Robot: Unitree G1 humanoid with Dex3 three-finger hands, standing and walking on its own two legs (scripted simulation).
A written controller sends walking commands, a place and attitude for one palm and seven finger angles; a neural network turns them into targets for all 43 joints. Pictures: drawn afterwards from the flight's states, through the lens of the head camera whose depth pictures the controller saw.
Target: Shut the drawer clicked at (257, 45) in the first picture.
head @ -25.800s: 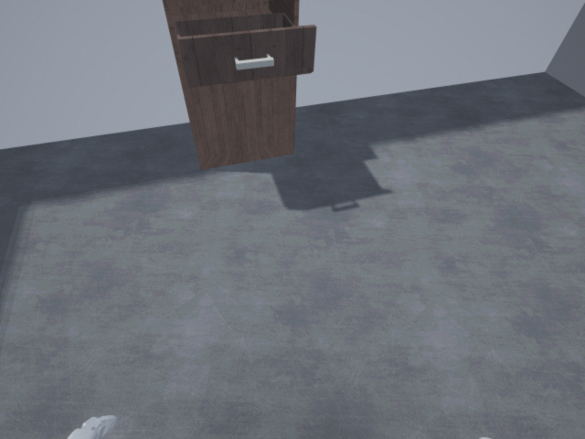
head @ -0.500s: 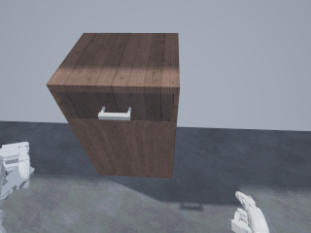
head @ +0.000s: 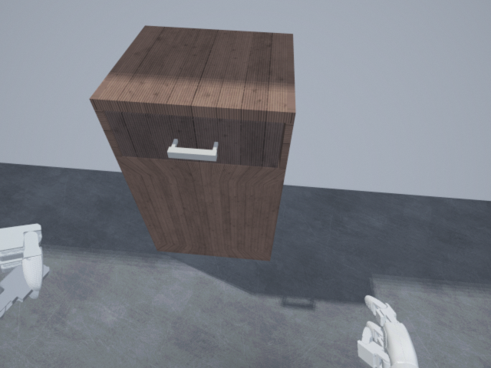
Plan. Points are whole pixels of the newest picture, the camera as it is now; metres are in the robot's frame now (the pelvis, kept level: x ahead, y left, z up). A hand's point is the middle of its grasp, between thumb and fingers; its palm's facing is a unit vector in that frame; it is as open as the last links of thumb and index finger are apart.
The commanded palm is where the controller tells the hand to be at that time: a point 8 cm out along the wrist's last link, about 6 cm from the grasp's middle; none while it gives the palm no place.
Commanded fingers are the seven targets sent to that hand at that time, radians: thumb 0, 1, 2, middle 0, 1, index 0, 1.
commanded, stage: step back with the hand held close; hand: left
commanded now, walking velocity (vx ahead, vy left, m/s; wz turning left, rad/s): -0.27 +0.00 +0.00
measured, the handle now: (194, 148) +0.65 +0.19 -0.08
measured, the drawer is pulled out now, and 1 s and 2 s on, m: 0.00 0.00 0.00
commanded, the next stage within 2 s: stop stepping back and stand still in 0.68 s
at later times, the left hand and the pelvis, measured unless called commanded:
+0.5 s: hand (23, 336) +0.12 +0.22 +0.17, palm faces +0.30 -0.82 -0.49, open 3.3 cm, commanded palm +0.05 +0.28 +0.19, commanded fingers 0.00 0.90 0.90 -1.40 -1.60 -1.40 -1.60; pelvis -0.07 +0.00 +0.00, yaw +2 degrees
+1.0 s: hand out of the picture +0.03 +0.24 +0.18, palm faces +0.26 -0.85 -0.46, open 3.3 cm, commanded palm -0.04 +0.29 +0.19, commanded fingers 0.00 0.90 0.90 -1.40 -1.60 -1.40 -1.60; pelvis -0.18 +0.02 -0.01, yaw -2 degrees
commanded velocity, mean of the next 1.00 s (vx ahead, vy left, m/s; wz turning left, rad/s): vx -0.24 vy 0.00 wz -0.04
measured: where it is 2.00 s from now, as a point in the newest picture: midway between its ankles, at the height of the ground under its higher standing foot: outside the picture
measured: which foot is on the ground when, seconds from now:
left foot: down 0.00-0.96, up 0.98-1.00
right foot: down 0.00-0.16, up 0.18-0.22, down 0.24-0.62, up 0.64-0.94, down 0.96-1.00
